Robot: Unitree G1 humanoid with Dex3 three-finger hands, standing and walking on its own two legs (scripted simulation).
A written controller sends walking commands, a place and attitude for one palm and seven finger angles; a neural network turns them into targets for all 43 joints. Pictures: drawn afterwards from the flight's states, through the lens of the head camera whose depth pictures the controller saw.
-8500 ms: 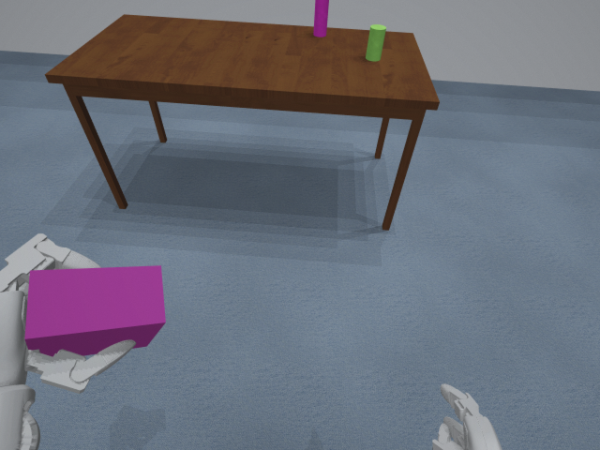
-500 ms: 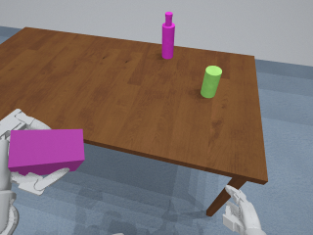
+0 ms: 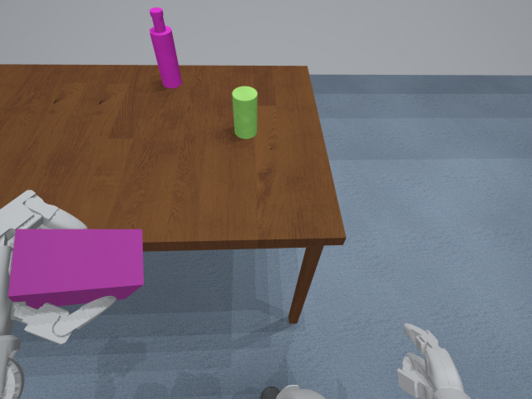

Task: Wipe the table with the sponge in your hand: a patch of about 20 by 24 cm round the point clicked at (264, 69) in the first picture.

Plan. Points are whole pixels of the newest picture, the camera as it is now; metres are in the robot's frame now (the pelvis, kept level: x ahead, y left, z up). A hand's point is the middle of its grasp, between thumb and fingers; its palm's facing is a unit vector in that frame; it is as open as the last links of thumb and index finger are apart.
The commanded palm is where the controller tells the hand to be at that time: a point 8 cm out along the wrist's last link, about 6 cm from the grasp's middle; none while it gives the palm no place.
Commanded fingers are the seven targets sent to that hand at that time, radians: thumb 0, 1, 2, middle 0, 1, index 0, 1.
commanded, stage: turn to face it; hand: left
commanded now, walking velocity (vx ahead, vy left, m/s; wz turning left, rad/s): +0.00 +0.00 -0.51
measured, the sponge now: (97, 269) +0.23 +0.21 +0.14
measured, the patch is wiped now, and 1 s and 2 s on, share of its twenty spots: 0.00 0.00 0.00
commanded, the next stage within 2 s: come to a stop and stand still in 0.36 s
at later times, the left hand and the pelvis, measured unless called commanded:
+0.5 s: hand (200, 273) +0.21 +0.09 +0.18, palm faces +0.05 -0.83 -0.56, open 10.3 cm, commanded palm +0.17 +0.16 +0.19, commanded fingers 0.00 0.10 1.30 -1.20 -1.60 -1.20 -1.60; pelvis -0.06 -0.07 +0.01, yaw -15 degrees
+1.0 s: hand (200, 302) +0.19 +0.08 +0.17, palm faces +0.19 -0.90 -0.39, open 10.3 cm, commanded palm +0.14 +0.14 +0.19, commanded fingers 0.00 0.10 1.30 -1.20 -1.60 -1.20 -1.60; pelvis -0.09 -0.09 +0.01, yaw -14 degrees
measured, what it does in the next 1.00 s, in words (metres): steps to the right: right foot, then left foot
